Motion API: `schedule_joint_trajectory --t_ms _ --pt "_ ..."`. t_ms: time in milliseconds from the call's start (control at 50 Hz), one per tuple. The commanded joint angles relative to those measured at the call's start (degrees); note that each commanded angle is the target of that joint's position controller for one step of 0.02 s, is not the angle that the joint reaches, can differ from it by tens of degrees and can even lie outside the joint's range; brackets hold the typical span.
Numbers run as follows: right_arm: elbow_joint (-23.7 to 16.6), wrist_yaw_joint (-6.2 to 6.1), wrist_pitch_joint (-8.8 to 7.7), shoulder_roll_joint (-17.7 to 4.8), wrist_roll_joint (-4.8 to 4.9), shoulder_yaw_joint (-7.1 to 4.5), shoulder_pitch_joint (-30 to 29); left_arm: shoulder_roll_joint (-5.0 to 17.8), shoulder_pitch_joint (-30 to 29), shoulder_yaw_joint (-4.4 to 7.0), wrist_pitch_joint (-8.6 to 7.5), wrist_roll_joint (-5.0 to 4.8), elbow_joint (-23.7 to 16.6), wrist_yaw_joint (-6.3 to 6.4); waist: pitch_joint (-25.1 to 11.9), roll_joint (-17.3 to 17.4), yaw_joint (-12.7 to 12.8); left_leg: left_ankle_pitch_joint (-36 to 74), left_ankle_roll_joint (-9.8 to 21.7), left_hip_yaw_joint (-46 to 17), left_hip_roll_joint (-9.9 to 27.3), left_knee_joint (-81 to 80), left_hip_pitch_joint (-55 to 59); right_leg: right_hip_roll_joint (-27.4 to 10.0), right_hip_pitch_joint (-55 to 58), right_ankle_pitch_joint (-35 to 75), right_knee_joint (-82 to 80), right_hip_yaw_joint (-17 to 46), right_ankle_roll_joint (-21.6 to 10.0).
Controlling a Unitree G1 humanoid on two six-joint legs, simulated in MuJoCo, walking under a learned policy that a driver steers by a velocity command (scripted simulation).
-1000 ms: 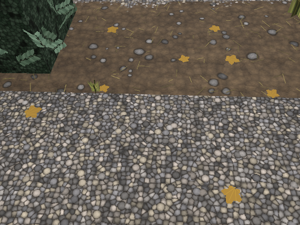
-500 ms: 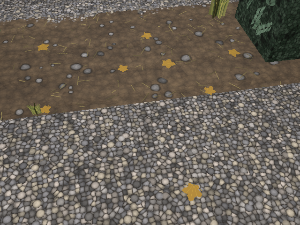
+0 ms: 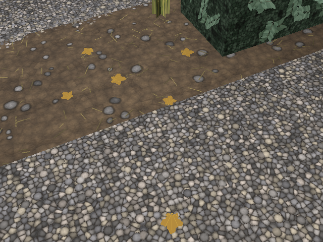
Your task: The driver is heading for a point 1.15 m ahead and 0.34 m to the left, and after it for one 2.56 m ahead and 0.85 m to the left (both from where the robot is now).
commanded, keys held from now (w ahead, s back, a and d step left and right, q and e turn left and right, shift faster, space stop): w+q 0.88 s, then w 0.12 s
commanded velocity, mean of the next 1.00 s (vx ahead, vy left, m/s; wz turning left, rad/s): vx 0.49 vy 0.00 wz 0.48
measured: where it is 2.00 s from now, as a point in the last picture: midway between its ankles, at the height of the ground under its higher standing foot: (82, 149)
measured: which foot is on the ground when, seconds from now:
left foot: up 0.00-0.44, down 0.46-1.00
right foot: down 0.00-0.44, up 0.46-1.00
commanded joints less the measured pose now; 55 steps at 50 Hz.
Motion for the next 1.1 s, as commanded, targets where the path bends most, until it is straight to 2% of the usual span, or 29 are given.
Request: schedule_joint_trajectory --t_ms 20,40,60,80,100,140,240,320,380,420,440,460,480,500,520,540,560,600,680,800,900,960,980,1000,1020,1040,1060,1080,1100 --pt "-6.43 -0.53 -0.79 -7.95 0.01 -2.01 -6.24 13.77 19.11 3.46 -0.19 -0.75 3.25 2.32 -6.65 -8.09 10.48 -2.53 4.36 -6.43 -0.83 27.34 -32.32 -24.16 30.47 -11.53 -15.79 28.82 -7.99" --pt "-5.53 -0.08 -0.78 -6.3 0.15 -1.78 -6.53 9.05 14.23 2.24 -0.43 -0.97 2.51 2.06 -1.92 -6.78 8.52 1.97 4.23 -5.98 1.04 25.56 -31.08 -20.56 23.99 -9.02 -17.52 22.06 -6.26" --pt "-4.58 0.24 -0.44 -4.72 -0.03 -1.67 -5.89 6.18 11.43 1.45 -0.73 -0.99 1.94 2.05 0.82 -7.17 6.86 4.95 3.72 -5.4 1.85 23.45 -29.4 -17.62 20.06 -5.32 -19.29 16.76 -4.39" --pt "-3.92 0.54 0.07 -4.38 -0.91 -1.72 -5.14 4.79 10.91 1.04 -1.16 -1.3 2.2 2.28 1.89 -8.44 5.86 7.1 2.91 -4.95 2.17 22.57 -27.75 -15.79 17.54 -1.09 -20.17 12.93 -3.46" --pt "-3.49 0.88 0.59 -3.79 -1.33 -1.74 -4.54 4.54 11.19 0.93 -1.6 -1.24 2.56 2.45 1.65 -8.37 5.28 8.78 2.25 -4.31 1.71 23.25 -27.02 -14.9 17.0 4.1 -20.18 10.08 -3.32" --pt "-4.44 1.31 1.05 -3.24 -1.17 -1.91 -6.67 5.42 13.33 1.15 -2.49 -1.63 3.88 2.59 1.61 -7.2 4.49 11.45 1.39 -3.73 1.31 23.58 -28.83 -14.99 17.29 13.43 -20.06 6.41 -3.85" --pt "-8.75 2.0 1.38 -1.68 -1.39 -1.28 -17.17 3.98 15.95 0.88 -3.2 -1.69 5.68 2.73 4.7 -6.88 4.72 20.69 0.07 -1.58 1.55 14.36 -32.96 -14.47 16.05 19.81 -21.1 -1.29 -4.78" --pt "-12.36 3.17 1.35 -1.38 -1.44 -0.27 -24.81 6.51 17.32 1.46 -3.44 -1.66 6.6 2.96 5.71 -5.94 5.44 23.66 2.26 2.85 0.38 1.67 -26.6 -15.5 16.33 24.58 -20.95 -5.53 -4.55" --pt "-13.05 3.0 1.29 -2.83 -1.59 -0.56 -24.42 8.6 18.37 1.94 -2.9 -1.42 7.04 3.3 3.15 -5.55 4.47 18.09 5.6 6.08 -3.01 -1.97 -21.47 -16.49 22.31 43.63 -13.33 -8.35 -3.63" --pt "-11.36 2.35 1.19 -4.79 -1.69 -1.42 -17.35 10.34 18.73 2.47 -1.8 -0.99 7.05 3.65 -1.97 -6.41 1.28 12.07 8.33 7.65 -7.03 -3.27 -13.09 -16.63 24.42 55.73 0.67 -9.63 -3.24" --pt "-9.12 1.86 0.74 -6.2 -1.86 -2.2 -9.97 10.96 18.97 2.61 -1.17 -1.17 6.73 3.62 -6.45 -5.22 -1.96 12.48 10.02 6.77 -8.83 -7.3 -2.84 -15.94 20.84 50.92 12.69 -10.35 -2.45" --pt "-7.31 0.86 0.51 -10.93 -2.31 -3.85 -2.64 9.79 19.65 2.26 -1.04 -1.15 5.4 3.21 -11.44 0.49 -4.82 5.72 12.96 -4.31 -1.99 -11.17 9.91 -13.64 9.96 33.53 30.16 -11.06 -0.77" --pt "-8.74 0.37 0.68 -17.27 -1.99 -5.09 -5.5 2.11 23.48 0.77 -1.22 -1.73 1.61 1.61 -16.51 14.61 1.24 3.2 22.61 -37.53 15.54 -16.92 25.95 -1.32 -15.18 -20.45 51.57 -6.86 2.53" --pt "-8.9 0.18 1.43 -16.23 -0.2 -4.97 -3.72 8.15 14.52 1.91 -2.0 -1.28 -0.12 1.27 -16.77 4.25 -2.9 1.09 22.12 -45.25 15.87 -24.2 24.87 -0.65 -21.62 -17.69 54.48 5.06 1.67" --pt "-8.5 -0.39 1.51 -14.58 -0.31 -4.41 -7.79 7.68 11.27 1.79 -2.72 -2.17 -1.6 1.0 -7.81 2.05 -0.71 5.26 20.06 -36.08 15.17 -24.89 17.81 -4.19 -24.57 -11.08 51.7 5.46 0.93" --pt "-8.7 -0.58 1.25 -11.53 -0.21 -3.62 -10.41 7.21 12.12 1.59 -3.21 -2.11 -1.0 1.18 -3.33 -1.89 1.81 13.64 17.51 -30.38 12.87 -25.36 9.76 -6.43 -21.3 -6.95 45.6 5.16 0.84" --pt "-9.06 -0.86 0.8 -10.09 -0.02 -3.17 -12.86 6.87 12.64 1.59 -2.86 -1.41 -0.58 1.47 -1.56 -2.34 4.05 20.48 15.52 -25.45 9.54 -25.66 4.42 -7.6 -17.4 -5.65 41.88 5.6 1.35" --pt "-9.31 -0.92 -0.24 -8.42 0.56 -2.43 -14.09 6.31 15.4 1.45 -0.66 0.02 -0.19 1.35 -2.56 -1.24 6.53 28.73 14.68 -19.92 6.09 -26.49 -0.38 -8.08 -11.78 -5.5 38.4 5.53 2.95" --pt "-8.51 -0.7 -1.32 -10.41 0.78 -2.81 -10.09 5.43 10.25 1.37 1.45 0.15 -2.73 0.87 -0.69 -0.47 5.72 28.85 13.78 -17.55 3.13 -28.29 -2.14 -7.99 -15.57 -0.42 30.48 3.67 5.59" --pt "-7.83 -1.18 -1.01 -10.48 0.57 -2.77 -2.93 5.99 -2.12 1.29 1.32 -0.25 -7.4 0.46 0.85 1.49 1.06 30.23 11.48 -20.63 2.81 -27.31 5.83 -6.19 -22.99 9.22 16.87 4.18 6.73" --pt "-7.67 -1.88 -0.89 -10.65 -0.19 -2.66 0.33 5.87 -8.83 0.37 0.38 -0.92 -10.92 -0.05 1.35 2.95 -0.96 39.43 11.11 -22.19 3.47 -23.3 10.95 -3.15 -21.31 9.19 7.33 3.2 5.16" --pt "-8.05 -2.48 -1.28 -11.12 -0.31 -2.48 -2.14 7.1 -3.49 0.55 -0.47 -1.1 -10.22 0.17 0.38 3.95 2.28 47.43 8.18 -21.88 4.44 -20.4 9.09 -1.35 -8.45 7.26 0.79 2.86 2.05" --pt "-8.11 -2.38 -1.57 -11.76 -0.36 -2.51 -3.1 8.46 1.83 1.16 -0.76 -1.09 -8.53 0.63 -1.9 3.98 4.47 55.56 7.07 -21.15 3.86 -15.79 8.48 0.44 -0.98 4.68 0.08 2.08 0.8" --pt "-7.87 -2.01 -1.85 -12.14 -0.19 -2.47 -3.88 9.69 9.83 1.81 -1.32 -1.09 -6.2 1.26 -5.91 2.08 8.47 58.69 5.89 -18.7 1.42 -6.37 7.5 0.93 8.6 5.73 -3.35 1.45 -0.63" --pt "-8.57 -1.52 -2.3 -10.31 0.08 -1.89 -3.76 12.32 18.22 2.57 -1.95 -0.27 -5.04 2.17 -11.96 -0.68 11.99 47.43 4.87 -16.77 -1.29 6.73 0.42 -6.78 21.55 0.47 -4.03 9.13 -2.97" --pt "-9.62 -1.28 -2.34 -4.61 1.92 -0.76 3.38 18.42 23.26 4.05 -1.71 1.0 -4.71 2.6 -20.18 -13.62 9.63 12.63 2.19 -10.57 -9.93 26.52 -15.69 -23.22 37.26 -4.32 -6.1 35.15 -10.09" --pt "-8.63 -1.56 -2.05 -7.99 0.37 -1.04 4.72 16.33 21.21 4.07 -0.76 -0.55 -3.78 1.89 -19.06 -13.47 7.93 -3.86 2.56 -10.09 -10.58 33.07 -22.97 -25.68 34.1 -8.29 -13.26 49.24 -12.54" --pt "-8.57 -1.51 -1.6 -9.06 -0.67 -1.24 0.05 11.6 15.5 3.13 -0.58 -1.35 -4.84 1.62 -8.76 -5.98 6.28 1.39 2.62 -10.45 -7.06 34.76 -25.37 -23.4 24.8 -12.59 -14.35 41.27 -11.86" --pt "-9.44 -1.02 -1.63 -8.62 -1.04 -0.92 -4.73 8.02 12.25 2.25 -0.79 -1.37 -5.1 1.32 -3.95 -1.62 6.26 5.19 2.57 -9.93 -5.14 31.96 -24.88 -20.21 18.06 -8.99 -15.5 32.85 -10.52"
